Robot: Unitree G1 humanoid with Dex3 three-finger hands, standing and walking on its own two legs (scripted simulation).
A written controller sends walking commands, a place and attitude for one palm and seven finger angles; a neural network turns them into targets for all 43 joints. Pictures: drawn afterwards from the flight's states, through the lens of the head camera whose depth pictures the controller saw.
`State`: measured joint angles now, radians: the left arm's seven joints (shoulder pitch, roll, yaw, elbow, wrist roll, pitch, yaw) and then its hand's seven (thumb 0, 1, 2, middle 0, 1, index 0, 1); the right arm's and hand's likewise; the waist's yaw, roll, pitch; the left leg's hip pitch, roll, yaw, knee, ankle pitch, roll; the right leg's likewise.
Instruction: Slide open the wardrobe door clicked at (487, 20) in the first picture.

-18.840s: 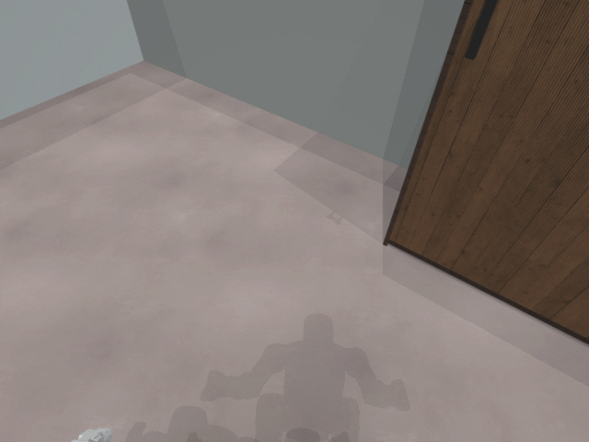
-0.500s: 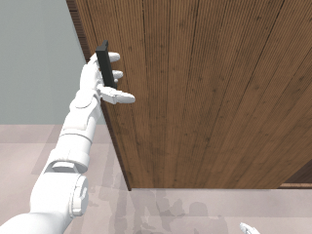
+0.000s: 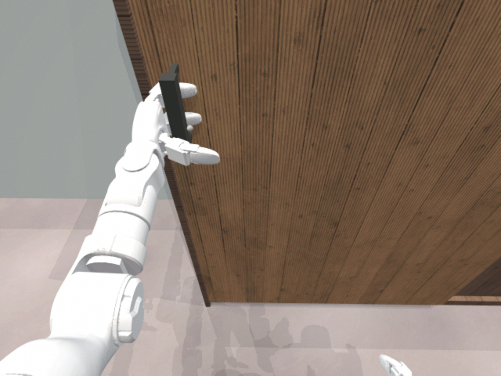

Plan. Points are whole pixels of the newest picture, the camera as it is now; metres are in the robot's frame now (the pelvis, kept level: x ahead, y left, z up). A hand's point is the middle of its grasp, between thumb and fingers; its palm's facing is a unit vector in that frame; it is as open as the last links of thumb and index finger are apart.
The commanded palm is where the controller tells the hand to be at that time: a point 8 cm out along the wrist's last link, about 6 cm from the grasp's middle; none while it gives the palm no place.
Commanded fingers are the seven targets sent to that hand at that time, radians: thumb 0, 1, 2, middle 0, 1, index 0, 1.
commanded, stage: grip the handle and tug to test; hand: left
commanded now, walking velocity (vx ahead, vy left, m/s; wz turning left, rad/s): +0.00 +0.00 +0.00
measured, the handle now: (180, 114) +0.49 +0.14 +0.18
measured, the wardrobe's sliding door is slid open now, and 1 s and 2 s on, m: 0.00 0.00 0.00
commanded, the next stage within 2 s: tug the door sideways, standing still in 1.40 s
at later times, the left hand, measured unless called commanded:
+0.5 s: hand (190, 128) +0.45 +0.11 +0.18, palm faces +0.02 -1.00 +0.01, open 8.1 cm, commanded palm +0.42 +0.16 +0.18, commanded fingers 0.00 0.76 0.84 -0.44 -1.38 -0.44 -1.38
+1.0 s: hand (189, 128) +0.45 +0.11 +0.18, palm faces +0.02 -1.00 +0.01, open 5.3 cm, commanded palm +0.42 +0.16 +0.18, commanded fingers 0.00 0.90 0.90 -0.45 -1.40 -0.45 -1.40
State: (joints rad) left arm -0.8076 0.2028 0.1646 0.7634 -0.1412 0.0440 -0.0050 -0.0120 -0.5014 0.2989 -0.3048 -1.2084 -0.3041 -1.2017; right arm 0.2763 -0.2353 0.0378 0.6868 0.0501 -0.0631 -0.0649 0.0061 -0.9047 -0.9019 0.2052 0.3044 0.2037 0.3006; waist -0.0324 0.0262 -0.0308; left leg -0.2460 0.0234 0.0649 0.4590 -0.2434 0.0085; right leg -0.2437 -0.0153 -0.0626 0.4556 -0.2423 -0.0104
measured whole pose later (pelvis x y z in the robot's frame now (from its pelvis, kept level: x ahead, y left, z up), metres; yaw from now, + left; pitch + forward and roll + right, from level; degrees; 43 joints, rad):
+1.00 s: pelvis +0.01 +0.00 +0.00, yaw +0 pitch +2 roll +0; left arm -0.78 0.20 0.16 0.71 -0.14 0.08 0.00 0.01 0.73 0.83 -0.41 -1.40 -0.43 -1.40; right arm 0.27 -0.24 0.03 0.68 0.05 -0.05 -0.07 0.01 -0.90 -0.90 0.20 0.30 0.20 0.30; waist -0.03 0.02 -0.03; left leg -0.23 0.03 0.06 0.45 -0.25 0.00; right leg -0.23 -0.01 -0.07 0.44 -0.24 -0.01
